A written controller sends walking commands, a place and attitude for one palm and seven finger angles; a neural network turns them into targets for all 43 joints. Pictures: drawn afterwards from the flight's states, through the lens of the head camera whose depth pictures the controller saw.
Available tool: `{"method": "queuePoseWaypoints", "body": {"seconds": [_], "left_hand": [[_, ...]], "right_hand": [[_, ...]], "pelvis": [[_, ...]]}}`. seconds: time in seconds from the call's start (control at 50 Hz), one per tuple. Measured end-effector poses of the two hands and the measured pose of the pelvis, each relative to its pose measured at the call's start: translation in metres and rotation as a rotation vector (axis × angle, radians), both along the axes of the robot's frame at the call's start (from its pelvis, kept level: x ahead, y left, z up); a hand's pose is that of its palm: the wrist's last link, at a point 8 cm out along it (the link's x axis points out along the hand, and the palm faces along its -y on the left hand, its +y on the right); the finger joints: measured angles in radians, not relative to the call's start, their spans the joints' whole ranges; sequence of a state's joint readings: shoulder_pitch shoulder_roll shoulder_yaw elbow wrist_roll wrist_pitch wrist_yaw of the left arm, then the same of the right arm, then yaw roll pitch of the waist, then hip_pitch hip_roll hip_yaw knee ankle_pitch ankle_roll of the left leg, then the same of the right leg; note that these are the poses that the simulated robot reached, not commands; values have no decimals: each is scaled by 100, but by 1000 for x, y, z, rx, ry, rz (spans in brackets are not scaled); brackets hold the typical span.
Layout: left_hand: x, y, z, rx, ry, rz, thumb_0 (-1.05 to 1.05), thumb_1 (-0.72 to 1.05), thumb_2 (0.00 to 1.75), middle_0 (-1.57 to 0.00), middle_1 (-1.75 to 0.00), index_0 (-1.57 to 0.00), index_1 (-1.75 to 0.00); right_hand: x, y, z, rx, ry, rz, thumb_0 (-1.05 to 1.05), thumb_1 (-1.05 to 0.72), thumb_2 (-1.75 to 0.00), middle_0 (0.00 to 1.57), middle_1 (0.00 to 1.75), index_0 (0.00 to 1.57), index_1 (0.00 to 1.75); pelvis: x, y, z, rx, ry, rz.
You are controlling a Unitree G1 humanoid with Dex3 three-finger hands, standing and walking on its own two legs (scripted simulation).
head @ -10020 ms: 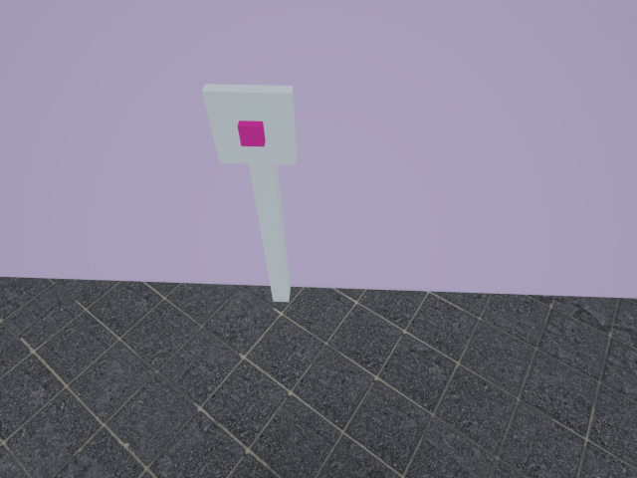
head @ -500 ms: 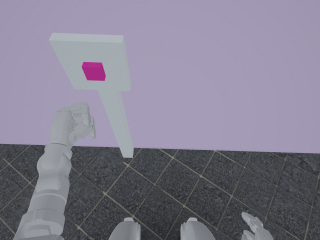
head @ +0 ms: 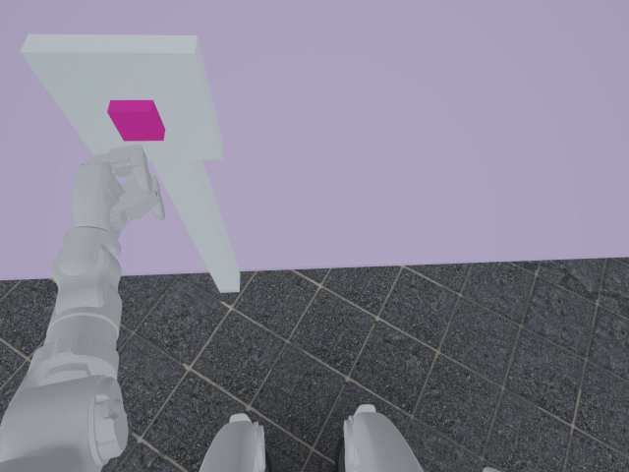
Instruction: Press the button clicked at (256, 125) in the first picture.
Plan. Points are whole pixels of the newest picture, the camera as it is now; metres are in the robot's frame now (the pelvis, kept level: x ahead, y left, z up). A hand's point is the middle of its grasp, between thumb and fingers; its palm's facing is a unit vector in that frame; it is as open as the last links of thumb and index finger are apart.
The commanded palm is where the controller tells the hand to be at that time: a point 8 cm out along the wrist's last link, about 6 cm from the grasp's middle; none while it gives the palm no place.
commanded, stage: aim a knuckle at the button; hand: left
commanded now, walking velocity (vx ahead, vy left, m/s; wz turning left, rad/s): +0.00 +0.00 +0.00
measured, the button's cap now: (138, 119) +0.54 +0.21 +0.08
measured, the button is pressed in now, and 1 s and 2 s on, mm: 0 0 8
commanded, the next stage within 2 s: press the button with the knuckle in 0.52 s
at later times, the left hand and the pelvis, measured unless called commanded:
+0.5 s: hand (155, 202) +0.44 +0.18 +0.04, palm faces +0.01 -1.00 -0.02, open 3.1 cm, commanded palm +0.42 +0.23 +0.05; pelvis +0.00 +0.01 +0.00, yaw +1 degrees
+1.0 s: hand (153, 180) +0.47 +0.19 +0.05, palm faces +0.03 -1.00 -0.03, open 3.1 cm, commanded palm +0.45 +0.23 +0.05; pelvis +0.00 +0.00 +0.00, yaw +1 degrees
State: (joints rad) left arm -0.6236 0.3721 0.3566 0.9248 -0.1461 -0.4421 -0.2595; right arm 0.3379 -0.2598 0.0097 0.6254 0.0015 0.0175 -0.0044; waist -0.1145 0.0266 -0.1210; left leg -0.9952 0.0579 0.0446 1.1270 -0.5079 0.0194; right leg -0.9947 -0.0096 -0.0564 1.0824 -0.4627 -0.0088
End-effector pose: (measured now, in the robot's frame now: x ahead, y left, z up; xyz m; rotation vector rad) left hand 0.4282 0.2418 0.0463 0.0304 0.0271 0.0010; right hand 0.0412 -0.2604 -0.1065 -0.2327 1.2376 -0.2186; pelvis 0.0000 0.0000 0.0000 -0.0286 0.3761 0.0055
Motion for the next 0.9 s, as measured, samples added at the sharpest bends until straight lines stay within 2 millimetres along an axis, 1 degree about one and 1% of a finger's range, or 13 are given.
{"method": "queuePoseWaypoints", "body": {"seconds": [0.08, 0.16, 0.28, 0.36, 0.5, 0.6, 0.76, 0.9], "left_hand": [[-8, 0, -4, -5, 13, 10, 1, 91, 90, -130, -150, -130, -150], [-13, 2, -3, -7, -2, 23, 1, 90, 90, -130, -150, -130, -150], [-13, 5, -1, -5, -10, 16, 1, 90, 90, -130, -150, -130, -150], [-13, 2, 1, -11, -16, 2, 1, 91, 90, -130, -150, -130, -150], [-11, -4, -3, -13, -7, 8, 1, 90, 90, -130, -150, -130, -150], [-9, -6, -3, -2, -13, 9, 1, 90, 90, -130, -150, -130, -150], [-5, -7, 2, 1, -10, 19, 1, 90, 90, -130, -150, -130, -150], [6, -3, 2, -3, -5, 28, 1, 90, 90, -130, -150, -130, -150]], "right_hand": [[0, 5, 2, 10, 12, -2, 1, -90, -90, 20, 30, 20, 30], [7, 9, 4, 9, -3, 9, 1, -90, -90, 20, 30, 20, 30], [25, 11, 6, 2, -46, 33, 1, -90, -90, 20, 30, 20, 30], [37, 13, 7, 3, -71, 48, 1, -90, -90, 20, 30, 20, 30], [46, 15, 6, 6, -91, 63, 1, -90, -90, 20, 30, 20, 30], [43, 15, 4, 11, -79, 58, 1, -90, -90, 20, 30, 20, 30], [29, 13, 2, 19, -42, 36, 1, -90, -90, 20, 30, 20, 30], [15, 5, 1, -1, -9, 28, 1, -90, -90, 20, 30, 20, 30]], "pelvis": [[2, 2, 4, -1, -5, 0], [3, 4, 5, -4, -13, 4], [3, 6, 5, -9, -19, 12], [4, 8, 5, -11, -20, 14], [3, 9, 3, -8, -17, 14], [3, 8, 2, -8, -14, 14], [4, 5, 4, -5, -16, 11], [1, 1, 1, -6, -7, 14]]}}
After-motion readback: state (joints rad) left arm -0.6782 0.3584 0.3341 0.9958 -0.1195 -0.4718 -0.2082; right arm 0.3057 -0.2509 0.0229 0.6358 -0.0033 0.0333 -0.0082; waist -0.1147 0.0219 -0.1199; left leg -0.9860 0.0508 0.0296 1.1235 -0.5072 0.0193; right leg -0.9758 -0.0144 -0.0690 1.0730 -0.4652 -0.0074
